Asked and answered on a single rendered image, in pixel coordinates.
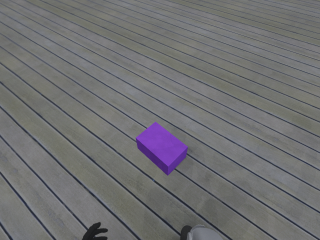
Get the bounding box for carton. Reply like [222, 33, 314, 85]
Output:
[136, 122, 188, 176]

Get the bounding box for right robot shin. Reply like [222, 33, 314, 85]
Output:
[191, 225, 205, 231]

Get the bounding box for left robot hand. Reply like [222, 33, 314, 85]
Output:
[82, 222, 108, 240]

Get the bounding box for robot right foot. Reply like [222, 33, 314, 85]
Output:
[180, 225, 192, 240]

